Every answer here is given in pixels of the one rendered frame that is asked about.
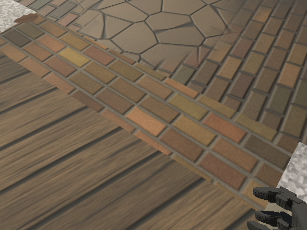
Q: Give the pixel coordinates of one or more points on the robot right hand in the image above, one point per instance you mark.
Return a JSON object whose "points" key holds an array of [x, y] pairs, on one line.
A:
{"points": [[283, 221]]}

